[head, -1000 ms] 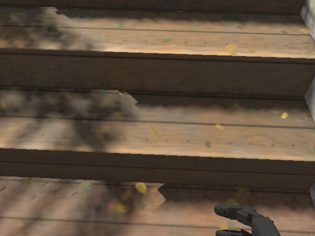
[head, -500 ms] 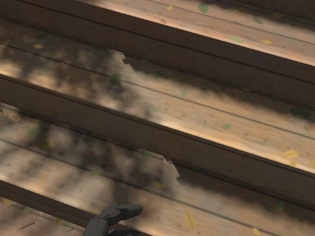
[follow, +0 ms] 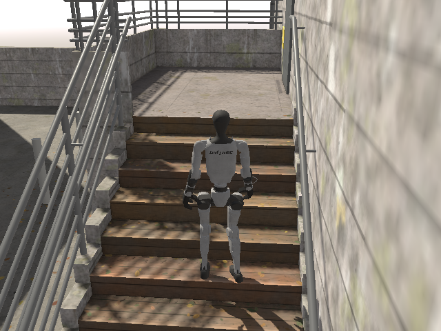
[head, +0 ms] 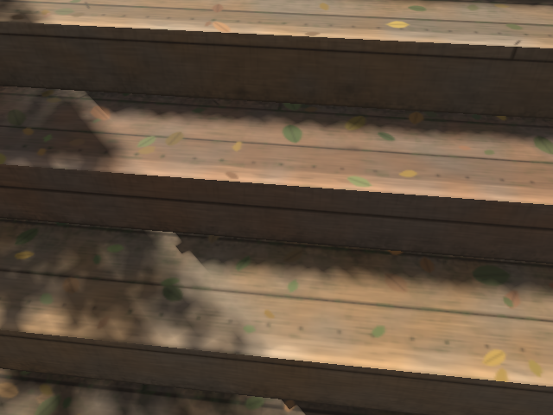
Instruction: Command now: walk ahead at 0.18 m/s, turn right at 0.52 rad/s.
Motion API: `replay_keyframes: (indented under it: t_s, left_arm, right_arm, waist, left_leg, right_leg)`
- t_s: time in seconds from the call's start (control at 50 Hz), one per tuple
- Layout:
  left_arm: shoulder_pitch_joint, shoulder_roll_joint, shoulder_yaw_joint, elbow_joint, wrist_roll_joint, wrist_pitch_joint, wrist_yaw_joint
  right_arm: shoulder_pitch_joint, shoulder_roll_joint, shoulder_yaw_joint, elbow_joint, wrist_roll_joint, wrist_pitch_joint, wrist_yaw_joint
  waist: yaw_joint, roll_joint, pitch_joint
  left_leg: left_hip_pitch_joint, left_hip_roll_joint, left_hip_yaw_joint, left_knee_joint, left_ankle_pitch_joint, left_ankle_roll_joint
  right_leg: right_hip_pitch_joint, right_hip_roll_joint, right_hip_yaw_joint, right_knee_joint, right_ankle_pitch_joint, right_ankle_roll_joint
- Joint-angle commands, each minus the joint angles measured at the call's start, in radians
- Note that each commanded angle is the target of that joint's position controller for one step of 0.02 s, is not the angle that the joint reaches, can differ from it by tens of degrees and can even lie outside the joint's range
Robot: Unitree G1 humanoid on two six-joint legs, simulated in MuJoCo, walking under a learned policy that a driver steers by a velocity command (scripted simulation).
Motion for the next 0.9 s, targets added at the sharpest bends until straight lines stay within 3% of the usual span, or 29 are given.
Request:
replay_keyframes:
  t_s: [0.02,0.04,0.06,0.08,0.12,0.14,0.16,0.2,0.26,0.34,0.4,0.46,0.5,0.54,0.56,0.58,0.6,0.62,0.64,0.66,0.68,0.7,0.74,0.76,0.8,0.82,0.84,0.86,0.9]
  left_arm:
    - [-0.128,-0.074,-0.021,-0.107,0.006,-0.058,-0.034]
    - [-0.009,-0.004,-0.01,-0.108,-0.003,-0.078,-0.048]
    - [0.011,0.071,0.011,-0.076,-0.011,-0.066,-0.043]
    - [-0.05,0.114,0.022,-0.078,-0.019,-0.039,-0.041]
    - [-0.177,0.078,0.007,-0.142,-0.006,-0.02,-0.037]
    - [-0.198,0.074,0.002,-0.153,-0.001,-0.021,-0.042]
    - [-0.257,0.032,-0.019,-0.178,0.005,-0.031,-0.051]
    - [-0.178,0.035,-0.02,-0.146,-0.002,-0.026,-0.053]
    - [-0.272,0.051,-0.029,-0.201,-0.018,-0.012,-0.05]
    - [-0.337,0.043,-0.035,-0.233,-0.007,0.005,-0.048]
    - [-0.394,-0.005,-0.059,-0.269,-0.002,0.008,-0.046]
    - [-0.479,0.023,-0.06,-0.282,0.004,-0.001,-0.073]
    - [-0.481,0.039,-0.051,-0.278,-0.005,-0.009,-0.092]
    - [-0.419,0.116,-0.005,-0.244,-0.015,-0.02,-0.103]
    - [-0.275,0.137,0.022,-0.215,-0.02,-0.03,-0.099]
    - [-0.174,0.165,0.044,-0.164,-0.006,-0.032,-0.089]
    - [-0.056,0.195,0.062,-0.111,0.006,-0.028,-0.076]
    - [0.006,0.299,0.065,-0.073,0.049,-0.022,-0.055]
    - [0.169,0.355,0.082,-0.034,0.088,-0.02,-0.058]
    - [0.25,0.363,0.095,0.0,0.083,-0.019,-0.062]
    - [0.239,0.32,0.091,0.047,0.039,-0.02,-0.067]
    - [0.149,0.202,0.056,0.054,0.018,-0.025,-0.069]
    - [0.056,0.031,-0.009,0.119,0.038,-0.062,-0.062]
    - [0.027,0.024,-0.018,0.152,0.041,-0.072,-0.058]
    - [-0.141,0.068,-0.029,0.144,0.044,-0.068,-0.063]
    - [-0.215,0.119,-0.031,0.127,0.058,-0.067,-0.049]
    - [-0.28,0.188,-0.026,0.113,0.046,-0.072,-0.039]
    - [-0.237,0.232,-0.025,0.139,0.031,-0.099,-0.037]
    - [-0.112,0.434,0.038,0.157,0.002,-0.086,-0.041]
  right_arm:
    - [0.248,-0.182,-0.081,0.033,-0.062,-0.005,-0.007]
    - [0.2,-0.204,-0.09,-0.03,-0.112,-0.005,-0.008]
    - [0.109,-0.166,-0.083,-0.065,-0.098,-0.007,-0.013]
    - [0.031,-0.114,-0.068,-0.077,-0.078,-0.003,-0.016]
    - [0.005,-0.11,-0.067,-0.074,-0.073,0.011,-0.033]
    - [0.035,-0.092,-0.065,-0.066,-0.075,0.017,-0.041]
    - [0.069,-0.11,-0.065,-0.056,-0.089,0.022,-0.046]
    - [0.102,-0.142,-0.069,-0.05,-0.09,0.017,-0.045]
    - [0.107,-0.178,-0.079,-0.056,-0.067,0.032,-0.048]
    - [0.041,-0.227,-0.094,-0.087,-0.065,0.028,-0.052]
    - [0.027,-0.262,-0.111,-0.079,-0.057,0.03,-0.051]
    - [0.064,-0.285,-0.122,-0.07,-0.054,0.04,-0.038]
    - [0.028,-0.309,-0.132,-0.071,-0.055,0.056,-0.036]
    - [0.037,-0.329,-0.132,-0.063,-0.052,0.069,-0.03]
    - [0.038,-0.34,-0.134,-0.048,-0.054,0.076,-0.018]
    - [0.062,-0.281,-0.11,-0.035,-0.045,0.068,-0.004]
    - [0.043,-0.222,-0.087,-0.05,-0.041,0.031,0.013]
    - [-0.018,-0.037,-0.034,-0.105,-0.08,-0.02,0.041]
    - [0.113,-0.047,-0.033,-0.031,-0.036,-0.079,0.052]
    - [0.037,-0.117,-0.06,-0.018,0.005,-0.096,0.051]
    - [-0.07,-0.109,-0.057,-0.062,0.027,-0.095,0.051]
    - [-0.202,-0.068,-0.034,-0.115,0.017,-0.084,0.044]
    - [-0.248,0.019,0.01,-0.208,-0.01,-0.054,0.06]
    - [-0.224,0.05,0.023,-0.235,-0.009,-0.042,0.068]
    - [-0.193,0.051,0.051,-0.298,-0.008,-0.036,0.077]
    - [-0.211,0.001,0.055,-0.311,-0.02,-0.028,0.062]
    - [-0.187,-0.016,0.055,-0.313,-0.054,-0.023,0.054]
    - [-0.129,-0.051,0.041,-0.267,-0.057,-0.013,0.062]
    - [0.044,-0.096,0.003,-0.181,-0.079,-0.005,0.051]
  waist:
    - [-0.117,0.177,-0.02]
    - [-0.04,0.268,-0.114]
    - [-0.016,0.188,-0.042]
    - [-0.013,0.121,0.066]
    - [-0.004,0.092,0.147]
    - [-0.02,0.074,0.153]
    - [-0.042,0.076,0.154]
    - [-0.041,0.111,0.066]
    - [-0.071,0.106,0.059]
    - [-0.071,0.122,0.055]
    - [-0.075,0.148,0.039]
    - [-0.138,0.102,0.01]
    - [-0.125,0.097,0.018]
    - [-0.095,0.074,-0.03]
    - [-0.016,0.087,-0.092]
    - [0.014,0.059,-0.112]
    - [0.066,0.065,-0.073]
    - [0.013,-0.189,-0.068]
    - [0.061,-0.206,-0.339]
    - [0.137,-0.109,-0.329]
    - [0.123,-0.141,-0.15]
    - [0.106,-0.131,-0.005]
    - [0.003,-0.134,0.141]
    - [-0.052,-0.133,0.157]
    - [-0.187,-0.116,0.215]
    - [-0.211,-0.081,0.214]
    - [-0.253,-0.076,0.111]
    - [-0.263,-0.116,-0.013]
    - [-0.29,-0.15,-0.189]
  left_leg:
    - [0.57,0.323,-0.361,-0.249,0.42,0.129]
    - [0.542,0.497,-0.753,-0.406,0.29,0.268]
    - [0.431,0.505,-0.742,-0.408,0.131,0.346]
    - [0.329,0.431,-0.54,-0.379,0.018,0.328]
    - [0.223,0.263,-0.27,-0.329,0.045,0.251]
    - [0.217,0.235,-0.186,-0.314,0.137,0.243]
    - [0.246,0.249,-0.149,-0.295,0.403,0.26]
    - [0.328,0.293,-0.097,-0.275,0.671,0.283]
    - [0.425,0.324,-0.05,-0.275,0.627,0.275]
    - [0.392,0.337,0.024,-0.273,0.573,0.244]
    - [0.456,0.386,0.025,-0.306,0.538,0.232]
    - [0.49,0.409,0.063,-0.372,0.304,0.23]
    - [0.502,0.389,0.124,-0.405,0.305,0.206]
    - [0.493,0.355,0.182,-0.27,0.667,0.185]
    - [0.536,0.326,0.204,-0.104,0.864,0.158]
    - [0.542,0.28,0.22,0.052,0.838,0.117]
    - [0.301,0.229,0.206,0.267,0.592,0.077]
    - [-0.264,0.13,0.164,0.729,-0.246,0.027]
    - [-0.464,0.023,-0.07,1.183,-0.309,-0.012]
    - [-0.609,-0.042,-0.163,1.417,-0.274,-0.032]
    - [-0.832,-0.035,-0.125,1.511,-0.252,-0.02]
    - [-0.961,-0.017,-0.102,1.581,-0.243,-0.001]
    - [-1.028,-0.019,-0.165,1.797,-0.221,0.066]
    - [-1.059,-0.026,-0.188,1.864,-0.204,0.09]
    - [-0.89,0.023,-0.151,1.514,-0.085,0.1]
    - [-0.658,0.026,-0.063,1.244,0.013,0.092]
    - [-0.326,0.04,0.022,1.081,0.097,0.098]
    - [-0.019,-0.039,0.161,1.046,0.149,0.117]
    - [-0.001,-0.087,0.224,0.935,-0.144,0.129]
  right_leg:
    - [-0.457,0.065,-0.037,0.467,-0.12,-0.01]
    - [-0.526,0.023,-0.012,0.662,-0.129,0.051]
    - [-0.522,-0.035,-0.017,0.885,-0.083,0.112]
    - [-0.566,-0.073,-0.055,1.025,-0.033,0.145]
    - [-0.594,-0.107,-0.055,1.008,0.098,0.177]
    - [-0.594,-0.102,-0.073,1.001,0.143,0.185]
    - [-0.637,-0.088,-0.092,1.069,0.161,0.197]
    - [-0.641,-0.082,-0.137,1.214,0.139,0.2]
    - [-0.742,-0.134,-0.142,1.17,0.083,0.208]
    - [-0.675,-0.213,-0.216,0.951,0.169,0.22]
    - [-0.719,-0.269,-0.205,0.921,0.105,0.197]
    - [-0.621,-0.284,-0.272,0.652,0.096,0.162]
    - [-0.502,-0.265,-0.305,0.468,0.046,0.128]
    - [-0.191,-0.14,-0.395,0.158,0.017,0.094]
    - [-0.008,-0.106,-0.383,-0.09,0.123,0.049]
    - [0.136,-0.051,-0.413,-0.368,0.288,0.028]
    - [0.354,-0.109,-0.323,-0.4,0.479,0.023]
    - [0.687,-0.303,-0.054,-0.105,1.38,-0.022]
    - [0.838,-0.551,0.231,-0.082,1.677,-0.27]
    - [0.828,-0.599,0.283,-0.233,1.294,-0.376]
    - [0.785,-0.552,0.239,-0.303,0.812,-0.339]
    - [0.699,-0.51,0.149,-0.337,0.611,-0.243]
    - [0.467,-0.483,0.009,-0.391,0.536,-0.146]
    - [0.411,-0.483,-0.048,-0.422,0.492,-0.112]
    - [0.035,-0.405,-0.283,-0.545,0.322,-0.023]
    - [-0.198,-0.35,-0.377,-0.662,0.443,-0.04]
    - [-0.31,-0.32,-0.445,-0.739,0.674,-0.057]
    - [-0.306,-0.3,-0.487,-0.734,1.186,-0.091]
    - [0.185,-0.37,-0.491,-0.508,2.094,-0.133]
